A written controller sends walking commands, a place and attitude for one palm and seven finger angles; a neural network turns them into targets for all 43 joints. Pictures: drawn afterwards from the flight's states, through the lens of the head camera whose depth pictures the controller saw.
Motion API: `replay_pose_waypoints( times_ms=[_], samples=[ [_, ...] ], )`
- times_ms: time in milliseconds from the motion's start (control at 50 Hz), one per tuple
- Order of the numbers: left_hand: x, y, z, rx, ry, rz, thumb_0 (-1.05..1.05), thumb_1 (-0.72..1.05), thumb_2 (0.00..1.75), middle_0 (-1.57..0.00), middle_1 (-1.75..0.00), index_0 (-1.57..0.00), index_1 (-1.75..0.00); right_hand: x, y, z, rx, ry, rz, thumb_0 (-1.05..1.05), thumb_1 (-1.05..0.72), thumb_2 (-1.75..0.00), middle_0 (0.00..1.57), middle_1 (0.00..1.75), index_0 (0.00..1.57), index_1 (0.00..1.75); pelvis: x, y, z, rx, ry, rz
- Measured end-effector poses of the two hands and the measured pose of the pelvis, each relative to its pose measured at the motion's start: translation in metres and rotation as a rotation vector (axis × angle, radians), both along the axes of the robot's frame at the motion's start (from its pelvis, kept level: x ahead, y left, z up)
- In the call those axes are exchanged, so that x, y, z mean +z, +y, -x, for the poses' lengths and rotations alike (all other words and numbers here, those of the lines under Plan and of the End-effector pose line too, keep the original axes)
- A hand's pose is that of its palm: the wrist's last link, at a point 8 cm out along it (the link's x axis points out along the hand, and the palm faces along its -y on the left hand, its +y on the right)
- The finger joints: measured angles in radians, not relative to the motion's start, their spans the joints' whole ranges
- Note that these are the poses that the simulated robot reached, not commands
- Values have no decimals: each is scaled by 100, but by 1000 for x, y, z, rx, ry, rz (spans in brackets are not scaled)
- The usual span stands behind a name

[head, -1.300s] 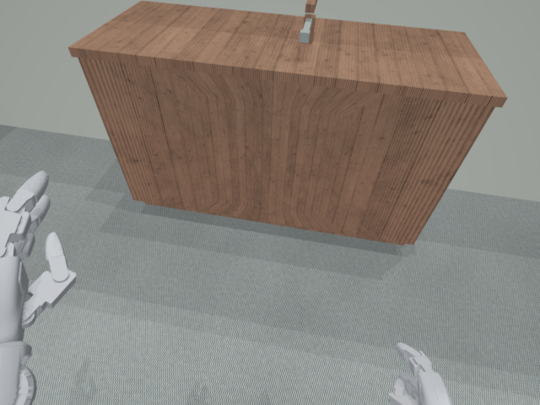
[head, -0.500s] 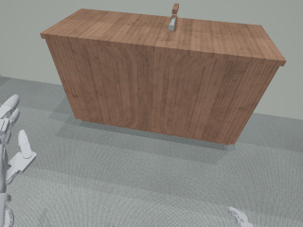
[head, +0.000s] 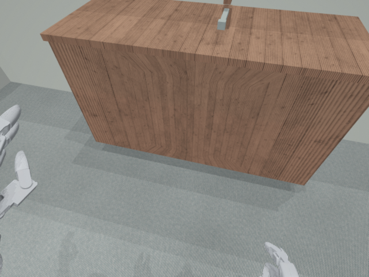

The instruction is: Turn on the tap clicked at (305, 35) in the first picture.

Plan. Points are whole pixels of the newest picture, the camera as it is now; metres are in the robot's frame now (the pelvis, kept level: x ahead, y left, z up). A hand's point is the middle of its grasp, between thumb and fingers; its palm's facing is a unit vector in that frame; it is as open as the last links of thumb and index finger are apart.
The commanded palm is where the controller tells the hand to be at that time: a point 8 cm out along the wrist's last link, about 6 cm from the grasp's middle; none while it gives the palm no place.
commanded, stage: walk to a spot facing it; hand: left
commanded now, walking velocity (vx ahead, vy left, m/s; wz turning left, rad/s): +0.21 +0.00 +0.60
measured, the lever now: (221, 24) +0.91 -0.10 +0.13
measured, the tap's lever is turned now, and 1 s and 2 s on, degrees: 0 0 0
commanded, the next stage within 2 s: turn to face it in 0.10 s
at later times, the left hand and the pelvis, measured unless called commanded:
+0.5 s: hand (34, 135) +0.31 +0.27 +0.19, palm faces +0.52 -0.79 -0.31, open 7.4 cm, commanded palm +0.24 +0.29 +0.19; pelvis +0.10 +0.00 +0.01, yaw +2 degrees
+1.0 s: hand (127, 123) +0.34 +0.12 +0.19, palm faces +0.15 -0.85 -0.50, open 7.4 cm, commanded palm +0.30 +0.18 +0.19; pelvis +0.07 -0.05 +0.01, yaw -14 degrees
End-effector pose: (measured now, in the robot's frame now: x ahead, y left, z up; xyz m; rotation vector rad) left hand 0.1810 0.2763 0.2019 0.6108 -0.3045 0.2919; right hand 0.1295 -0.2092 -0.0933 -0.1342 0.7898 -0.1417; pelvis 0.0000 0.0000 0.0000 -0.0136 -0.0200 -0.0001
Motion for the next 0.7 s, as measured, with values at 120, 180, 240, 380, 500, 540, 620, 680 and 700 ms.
replay_pose_waypoints(
  times_ms=[120,180,240,380,500,540,620,680,700],
  samples=[
    [-14,-13,-19,51,-16,62,2,89,89,-21,-30,-22,-30,-9,-41,-50,47,50,70,1,-91,-89,21,30,20,30,-7,-14,-22,47,-22,-6],
    [-10,-14,-21,64,1,62,2,89,89,-22,-30,-22,-30,7,-52,-70,54,50,115,1,-91,-90,21,30,20,30,1,-18,-35,77,-13,-12],
    [-2,-10,-21,86,-8,55,2,89,89,-22,-30,-22,-30,23,-55,-91,78,39,159,1,-91,-90,20,30,20,30,8,-20,-49,107,-1,-23],
    [0,19,-34,152,-114,98,2,89,89,-21,-30,-22,-30,39,-32,-142,120,-45,210,1,-91,-90,20,30,20,30,3,-1,-83,86,-5,-1],
    [-3,31,-80,135,-148,174,2,89,90,-21,-30,-21,-30,47,16,-168,148,-125,92,1,-91,-90,20,30,20,30,8,5,-95,42,-11,7],
    [0,21,-92,95,-123,175,2,89,90,-21,-30,-21,-30,50,27,-169,158,-149,34,1,-91,-90,20,30,20,30,11,4,-97,14,-6,15],
    [7,-9,-108,-9,-61,129,2,90,90,-21,-30,-21,-30,47,31,-162,142,-164,-52,1,-90,-89,21,30,21,30,14,-3,-99,-42,6,18],
    [9,-30,-118,-57,-13,69,2,89,90,-21,-30,-21,-30,35,15,-149,101,-141,-85,1,-90,-89,21,30,21,30,12,-15,-99,-80,10,8],
    [9,-37,-121,-65,-1,48,2,89,90,-21,-30,-21,-30,29,6,-143,85,-129,-90,1,-90,-89,21,30,21,30,10,-20,-99,-91,9,3]
  ],
)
